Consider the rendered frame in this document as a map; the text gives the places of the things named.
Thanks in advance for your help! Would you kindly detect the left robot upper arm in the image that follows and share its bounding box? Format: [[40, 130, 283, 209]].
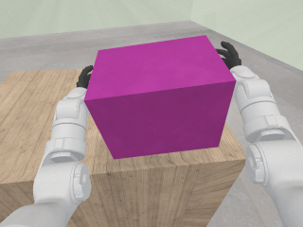
[[0, 161, 92, 227]]

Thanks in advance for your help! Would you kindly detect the robot right forearm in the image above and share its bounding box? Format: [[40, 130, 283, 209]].
[[229, 65, 303, 148]]

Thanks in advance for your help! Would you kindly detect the right robot upper arm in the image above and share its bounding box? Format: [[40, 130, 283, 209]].
[[245, 139, 303, 227]]

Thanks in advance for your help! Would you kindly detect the pedestal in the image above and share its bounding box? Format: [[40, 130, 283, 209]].
[[0, 68, 246, 227]]

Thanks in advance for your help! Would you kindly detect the robot left forearm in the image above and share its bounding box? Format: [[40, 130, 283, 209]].
[[33, 87, 90, 200]]

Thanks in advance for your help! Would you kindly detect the left robot hand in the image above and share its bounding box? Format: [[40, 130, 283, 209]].
[[77, 65, 94, 89]]

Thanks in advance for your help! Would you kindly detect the right robot hand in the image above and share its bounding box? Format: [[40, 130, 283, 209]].
[[215, 41, 241, 70]]

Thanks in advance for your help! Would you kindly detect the carton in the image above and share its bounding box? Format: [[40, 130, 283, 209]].
[[83, 35, 237, 160]]

